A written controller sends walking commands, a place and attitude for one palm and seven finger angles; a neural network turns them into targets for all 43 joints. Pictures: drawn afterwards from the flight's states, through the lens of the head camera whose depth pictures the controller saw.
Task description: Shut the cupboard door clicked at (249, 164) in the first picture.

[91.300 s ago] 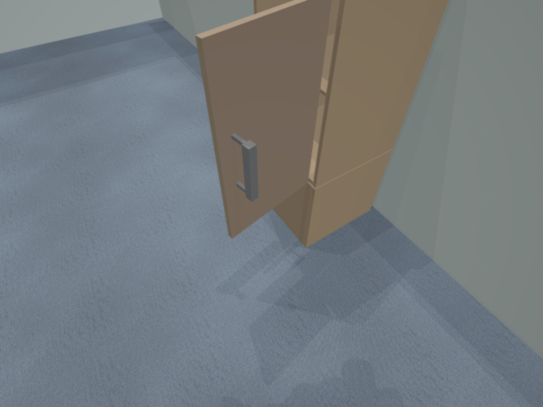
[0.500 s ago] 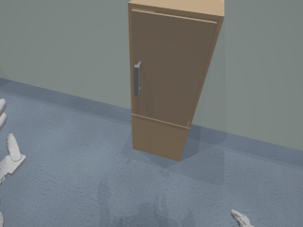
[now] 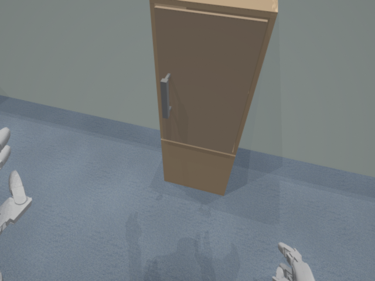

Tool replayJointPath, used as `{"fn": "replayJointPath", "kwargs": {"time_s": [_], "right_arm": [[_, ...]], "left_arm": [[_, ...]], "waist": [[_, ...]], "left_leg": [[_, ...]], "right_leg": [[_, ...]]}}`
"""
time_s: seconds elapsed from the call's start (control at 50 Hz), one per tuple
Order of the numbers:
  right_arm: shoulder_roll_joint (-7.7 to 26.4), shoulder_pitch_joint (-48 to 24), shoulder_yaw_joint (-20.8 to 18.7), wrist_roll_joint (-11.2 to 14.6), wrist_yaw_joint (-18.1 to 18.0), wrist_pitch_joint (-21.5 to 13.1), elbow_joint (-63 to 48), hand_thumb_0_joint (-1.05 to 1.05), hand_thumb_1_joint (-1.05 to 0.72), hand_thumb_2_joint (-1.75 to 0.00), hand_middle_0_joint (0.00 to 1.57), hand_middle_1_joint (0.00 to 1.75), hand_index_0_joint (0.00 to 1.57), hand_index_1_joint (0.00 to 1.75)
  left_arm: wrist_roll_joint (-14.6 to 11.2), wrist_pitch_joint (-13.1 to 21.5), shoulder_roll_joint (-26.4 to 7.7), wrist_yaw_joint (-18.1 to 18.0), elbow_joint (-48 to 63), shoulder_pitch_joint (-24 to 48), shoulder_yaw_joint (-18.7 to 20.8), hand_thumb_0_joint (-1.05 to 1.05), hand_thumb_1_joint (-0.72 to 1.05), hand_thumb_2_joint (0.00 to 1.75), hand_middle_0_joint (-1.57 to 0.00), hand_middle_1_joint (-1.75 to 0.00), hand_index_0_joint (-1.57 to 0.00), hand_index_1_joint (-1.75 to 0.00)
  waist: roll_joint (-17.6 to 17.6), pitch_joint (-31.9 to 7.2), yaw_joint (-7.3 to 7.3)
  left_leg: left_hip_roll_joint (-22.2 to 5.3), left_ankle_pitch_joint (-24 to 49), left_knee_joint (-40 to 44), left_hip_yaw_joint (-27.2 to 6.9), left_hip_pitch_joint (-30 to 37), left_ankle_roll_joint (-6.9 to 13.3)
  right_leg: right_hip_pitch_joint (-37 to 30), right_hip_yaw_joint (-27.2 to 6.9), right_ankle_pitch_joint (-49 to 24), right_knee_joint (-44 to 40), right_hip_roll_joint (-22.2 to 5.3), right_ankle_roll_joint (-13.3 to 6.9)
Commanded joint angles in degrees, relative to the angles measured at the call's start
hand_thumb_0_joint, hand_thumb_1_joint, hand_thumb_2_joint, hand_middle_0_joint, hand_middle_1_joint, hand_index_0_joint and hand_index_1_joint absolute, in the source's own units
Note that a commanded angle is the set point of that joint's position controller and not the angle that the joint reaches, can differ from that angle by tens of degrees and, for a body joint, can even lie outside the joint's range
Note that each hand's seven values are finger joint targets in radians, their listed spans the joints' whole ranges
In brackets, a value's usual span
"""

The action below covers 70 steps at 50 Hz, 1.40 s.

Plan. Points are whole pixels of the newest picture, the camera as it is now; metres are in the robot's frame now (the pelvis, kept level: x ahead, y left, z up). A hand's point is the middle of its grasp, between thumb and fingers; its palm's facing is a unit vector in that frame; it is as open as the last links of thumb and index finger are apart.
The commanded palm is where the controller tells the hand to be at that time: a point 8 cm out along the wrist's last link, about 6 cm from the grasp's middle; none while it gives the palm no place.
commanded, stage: stop stepping back and stand still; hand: left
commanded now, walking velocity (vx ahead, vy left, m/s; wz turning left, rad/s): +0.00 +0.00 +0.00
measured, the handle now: (167, 96) +0.77 +0.13 -0.06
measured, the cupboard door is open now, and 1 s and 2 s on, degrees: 0 0 0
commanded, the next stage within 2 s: let the arm hang, fingers relaxed in 0.24 s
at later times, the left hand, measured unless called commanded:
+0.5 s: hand (78, 262) +0.17 +0.25 -0.06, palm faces +0.07 -0.91 -0.42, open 7.4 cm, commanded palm none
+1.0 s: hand out of the picture -0.09 +0.19 -0.17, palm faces +0.04 -0.98 -0.20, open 7.4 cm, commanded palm none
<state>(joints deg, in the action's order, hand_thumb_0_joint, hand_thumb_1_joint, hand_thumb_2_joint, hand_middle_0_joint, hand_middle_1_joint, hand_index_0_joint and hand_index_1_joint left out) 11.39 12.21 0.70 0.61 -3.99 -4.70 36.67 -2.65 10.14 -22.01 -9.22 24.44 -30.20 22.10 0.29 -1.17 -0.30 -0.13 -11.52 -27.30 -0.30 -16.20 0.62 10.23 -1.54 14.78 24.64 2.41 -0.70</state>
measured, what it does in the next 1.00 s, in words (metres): stands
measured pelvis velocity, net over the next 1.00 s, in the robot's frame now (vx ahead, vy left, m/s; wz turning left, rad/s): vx -0.02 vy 0.01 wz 0.01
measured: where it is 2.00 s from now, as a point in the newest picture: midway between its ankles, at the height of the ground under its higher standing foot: outside the picture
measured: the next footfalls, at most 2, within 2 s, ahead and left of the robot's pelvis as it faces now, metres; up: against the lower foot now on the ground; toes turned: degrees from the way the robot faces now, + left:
none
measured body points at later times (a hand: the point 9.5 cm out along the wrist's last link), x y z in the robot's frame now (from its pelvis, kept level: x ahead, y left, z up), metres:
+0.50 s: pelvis -0.01 +0.01 -0.01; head -0.01 -0.02 +0.44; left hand +0.16 +0.29 -0.03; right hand +0.15 -0.25 -0.13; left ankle +0.03 +0.11 -0.74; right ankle -0.02 -0.11 -0.74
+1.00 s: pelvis -0.02 +0.01 +0.00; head -0.01 +0.01 +0.45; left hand -0.08 +0.24 -0.16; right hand -0.05 -0.21 -0.16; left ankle +0.03 +0.11 -0.74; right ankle -0.02 -0.11 -0.74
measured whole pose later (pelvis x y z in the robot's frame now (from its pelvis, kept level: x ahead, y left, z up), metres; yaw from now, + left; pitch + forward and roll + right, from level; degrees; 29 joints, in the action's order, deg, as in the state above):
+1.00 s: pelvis -0.02 +0.01 +0.00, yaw +1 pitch -1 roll -1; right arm 8.2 19.4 0.1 -0.9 -1.5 1.6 63.2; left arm 0.9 -1.2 -10.0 -1.2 -65.9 -21.7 0.4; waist 0.6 2.2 0.2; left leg 1.0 -8.7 -25.4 -0.5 -15.4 1.5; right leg 10.0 -1.1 13.2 24.5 1.3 -0.2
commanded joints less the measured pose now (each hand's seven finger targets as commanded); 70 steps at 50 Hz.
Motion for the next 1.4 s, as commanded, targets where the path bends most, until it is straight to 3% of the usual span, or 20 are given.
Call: {"fn": "replayJointPath", "kwargs": {"time_s": [0.0,0.08,0.16,0.28,0.3,0.32,0.34,0.36,0.4,0.46,0.48,0.52,0.56,0.66,0.78,0.9,1.06,1.18,1.24,1.38], "right_arm": [[6.7,-5.0,-2.3,0.2,-0.8,-2.8,-9.3,0.0,-0.9,-0.9,0.2,0.3,0.2,0.3],[7.1,-5.2,-2.7,0.2,-0.8,-2.3,-9.8,0.0,-0.9,-0.9,0.2,0.3,0.2,0.3],[6.9,-4.8,-2.5,0.5,-0.8,-1.8,-10.2,0.0,-0.9,-0.9,0.2,0.3,0.2,0.3],[7.2,-5.0,-2.7,0.3,-1.1,-1.8,-10.0,0.0,-0.9,-0.9,0.2,0.3,0.2,0.3],[6.9,-4.9,-2.5,0.4,-1.0,-1.8,-10.2,0.0,-0.9,-0.9,0.2,0.3,0.2,0.3],[16.0,-10.1,-4.2,1.4,4.1,-5.7,-0.2,0.0,-0.9,-0.9,0.2,0.3,0.2,0.3],[15.3,-4.9,-5.2,0.2,4.5,-2.9,2.1,0.0,-0.9,-0.9,0.2,0.3,0.2,0.3],[14.5,-2.8,-4.9,-0.6,4.4,-1.8,3.1,0.0,-0.9,-0.9,0.2,0.3,0.2,0.3],[14.6,-2.4,-4.0,-1.1,4.2,0.2,3.6,0.0,-0.9,-0.9,0.2,0.3,0.2,0.3],[14.0,-3.2,-3.2,-1.8,4.0,2.0,5.7,0.0,-0.9,-0.9,0.2,0.3,0.2,0.3],[13.1,-2.9,-2.9,-1.9,4.0,2.7,6.5,0.0,-0.9,-0.9,0.2,0.3,0.2,0.3],[10.4,-2.2,-1.9,-2.2,3.8,4.1,9.0,0.0,-0.9,-0.9,0.2,0.3,0.2,0.3],[9.6,-1.6,-1.4,-2.2,3.6,4.6,11.5,0.0,-0.9,-0.9,0.2,0.3,0.2,0.3],[7.3,1.2,-1.4,-2.0,2.6,4.7,17.1,0.0,-0.9,-0.9,0.2,0.3,0.2,0.3],[6.6,6.2,-1.9,-1.4,1.9,4.9,21.3,0.0,-0.9,-0.9,0.2,0.3,0.2,0.3],[4.9,9.0,-1.9,-1.5,1.7,4.9,23.6,0.0,-0.9,-0.9,0.2,0.3,0.2,0.3],[3.4,9.7,-2.1,-1.7,1.8,5.0,24.4,0.0,-0.9,-0.9,0.2,0.3,0.2,0.3],[2.7,9.6,-2.0,-1.6,1.9,4.7,24.4,0.0,-0.9,-0.9,0.2,0.3,0.2,0.3],[2.4,9.3,-2.0,-1.7,1.9,4.6,24.5,0.0,-0.9,-0.9,0.2,0.3,0.2,0.3],[3.5,8.5,-2.1,-1.5,1.7,4.3,24.1,0.0,-0.9,-0.9,0.2,0.3,0.2,0.3]], "left_arm": [[-0.3,3.8,-10.6,-1.1,12.3,1.6,7.5,0.0,0.9,0.9,-0.2,-0.3,-0.2,-0.3],[-0.6,3.8,-11.8,-1.1,12.3,0.7,8.7,0.0,0.9,0.9,-0.2,-0.3,-0.2,-0.3],[-0.7,3.7,-11.0,-1.1,11.9,0.2,8.1,0.0,0.9,0.9,-0.2,-0.3,-0.2,-0.3],[-0.8,3.5,-11.9,-1.1,11.9,1.2,8.3,0.0,0.9,0.9,-0.2,-0.3,-0.2,-0.3],[-0.8,3.5,-10.5,-1.0,11.8,1.1,7.0,0.0,0.9,0.9,-0.2,-0.3,-0.2,-0.3],[2.8,-4.3,-1.0,7.1,-30.0,4.0,-18.0,0.0,0.9,0.9,-0.2,-0.3,-0.2,-0.3],[3.4,-8.9,-0.9,8.5,-32.2,4.8,-15.9,0.0,0.9,0.9,-0.2,-0.3,-0.2,-0.3],[3.7,-9.5,0.2,8.9,-34.1,6.3,-16.5,0.0,0.9,0.9,-0.2,-0.3,-0.2,-0.3],[4.1,-9.6,-0.8,9.2,-40.0,9.7,-17.1,0.0,0.9,0.9,-0.2,-0.3,-0.2,-0.3],[4.2,-9.6,-1.7,9.1,-51.0,13.1,-17.9,0.0,0.9,0.9,-0.2,-0.3,-0.2,-0.3],[4.2,-9.8,-1.8,8.8,-54.5,13.9,-18.3,0.0,0.9,0.9,-0.2,-0.3,-0.2,-0.3],[3.9,-10.4,-0.3,8.4,-61.2,15.2,-19.4,0.0,0.9,0.9,-0.2,-0.3,-0.2,-0.3],[3.7,-10.5,0.3,8.3,-67.0,15.7,-19.8,0.0,0.9,0.9,-0.2,-0.3,-0.2,-0.3],[3.4,-10.4,3.2,8.2,-77.9,11.7,-19.7,0.0,0.9,0.9,-0.2,-0.3,-0.2,-0.3],[3.3,-10.0,5.1,8.1,-84.6,9.3,-20.3,0.0,0.9,0.9,-0.2,-0.3,-0.2,-0.3],[3.3,-10.1,6.9,7.7,-87.5,7.3,-20.7,0.0,0.9,0.9,-0.2,-0.3,-0.2,-0.3],[3.7,-10.3,8.4,7.3,-88.1,5.8,-20.5,0.0,0.9,0.9,-0.2,-0.3,-0.2,-0.3],[3.7,-9.9,8.3,7.2,-87.2,6.2,-20.4,0.0,0.9,0.9,-0.2,-0.3,-0.2,-0.3],[3.6,-9.8,8.5,7.3,-87.1,7.0,-20.4,0.0,0.9,0.9,-0.2,-0.3,-0.2,-0.3],[3.6,-9.7,7.9,7.4,-86.9,7.6,-20.2,0.0,0.9,0.9,-0.2,-0.3,-0.2,-0.3]], "waist": [[3.0,-5.7,0.41],[4.2,-5.9,0.34],[3.4,-6.5,0.39],[3.0,-5.8,0.38],[2.7,-5.4,0.51],[2.8,0.7,1.86],[3.2,-3.5,1.38],[1.9,-4.4,1.16],[-5.0,-2.9,0.81],[-10.3,-2.5,0.71],[-10.3,-2.1,0.85],[-6.4,-0.6,1.29],[0.2,0.4,1.29],[9.2,1.2,0.32],[2.9,3.1,0.53],[-0.3,4.4,0.82],[-0.4,7.6,0.51],[-1.7,7.3,0.59],[0.2,7.1,0.76],[1.1,6.4,0.48]], "left_leg": [[-4.1,9.1,3.9,-3.0,3.1,0.0],[-3.9,10.2,3.7,-2.5,4.0,-0.2],[-4.2,12.3,3.6,-2.5,4.0,-0.1],[-3.6,9.5,3.7,-2.2,4.1,-0.1],[-3.7,9.4,3.7,-2.5,4.2,0.0],[-4.9,20.1,-4.8,-3.2,0.6,0.5],[-5.3,19.6,-3.4,-2.2,3.7,-0.3],[-5.8,17.3,-3.6,-2.9,3.2,0.6],[-6.3,15.0,-2.1,-6.1,0.9,2.2],[-4.6,11.6,-1.9,-6.4,0.9,2.4],[-3.7,10.4,-2.1,-6.0,1.7,1.9],[-2.6,6.0,-0.9,-5.3,2.8,1.3],[-3.1,4.3,2.0,-5.9,3.0,1.1],[-3.7,-3.5,6.1,-6.6,1.0,1.2],[-4.6,-4.4,7.3,-7.1,2.3,1.6],[-4.7,-5.6,8.2,-7.0,2.4,1.8],[-4.7,-10.2,10.4,-7.7,-0.2,2.1],[-3.9,-5.6,8.3,-6.3,1.5,1.8],[-3.9,-5.0,8.8,-6.5,1.4,1.7],[-4.2,-3.8,9.0,-6.6,2.3,1.6]], "right_leg": [[-1.4,-3.4,-13.1,-3.0,-4.5,-0.2],[-0.8,-3.6,-14.3,-3.3,-4.4,-0.2],[-2.0,-3.1,-15.7,-2.7,-4.3,0.0],[-1.0,-3.8,-14.2,-4.5,-4.5,0.0],[-0.7,-3.5,-13.6,-4.5,-4.6,0.0],[5.4,0.6,-20.5,3.9,-7.8,-1.0],[5.9,-2.9,-16.6,2.6,-7.7,-1.7],[6.9,-1.8,-11.0,3.8,-6.8,-1.8],[6.9,-1.4,-4.7,4.6,-5.4,-1.9],[5.7,-4.8,-5.4,2.6,-6.8,-2.5],[6.2,-5.9,-5.2,1.4,-7.5,-2.7],[7.5,-7.5,-1.1,-1.4,-8.2,-3.0],[6.9,-7.2,1.7,-2.2,-7.2,-2.7],[3.0,-6.1,2.7,-4.2,-6.1,-2.8],[3.4,-5.2,3.0,-6.5,-5.9,-2.7],[4.6,-4.7,4.1,-6.4,-6.0,-2.5],[6.6,-4.6,5.6,-5.4,-5.4,-1.9],[7.8,-5.0,5.2,-6.3,-6.1,-2.0],[7.1,-5.0,3.7,-5.9,-6.1,-1.9],[5.3,-4.5,1.2,-5.9,-6.0,-1.9]]}}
